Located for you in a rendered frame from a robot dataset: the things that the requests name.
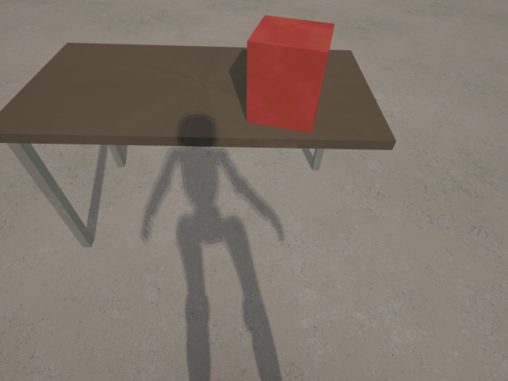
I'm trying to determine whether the carton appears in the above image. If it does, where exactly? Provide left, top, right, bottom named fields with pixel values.
left=246, top=15, right=334, bottom=133

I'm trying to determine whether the table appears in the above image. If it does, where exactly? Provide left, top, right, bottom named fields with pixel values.
left=0, top=43, right=396, bottom=248

